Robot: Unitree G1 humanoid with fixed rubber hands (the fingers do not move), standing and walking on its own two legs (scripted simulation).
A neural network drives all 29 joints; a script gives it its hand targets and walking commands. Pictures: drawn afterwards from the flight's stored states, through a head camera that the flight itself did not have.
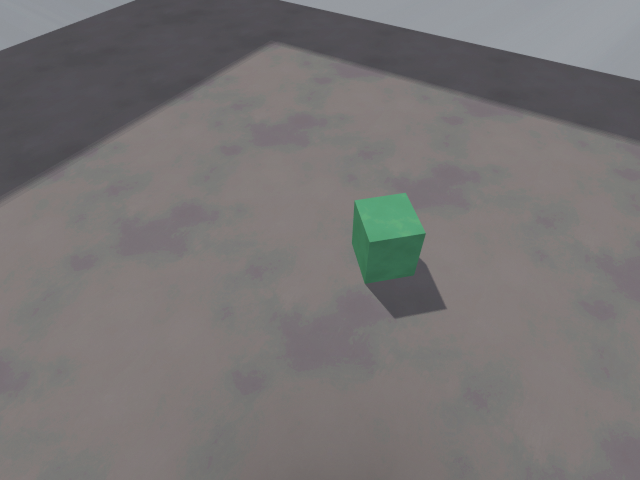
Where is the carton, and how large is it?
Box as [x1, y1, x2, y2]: [352, 193, 425, 283]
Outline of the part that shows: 405,193 360,199 354,201 352,244 365,283 412,275 414,273 425,232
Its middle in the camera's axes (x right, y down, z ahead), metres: +0.24 +0.00 +1.47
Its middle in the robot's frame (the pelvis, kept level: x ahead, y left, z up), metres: +1.03 -0.17 -0.64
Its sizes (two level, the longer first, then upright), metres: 0.210 0.200 0.250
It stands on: the floor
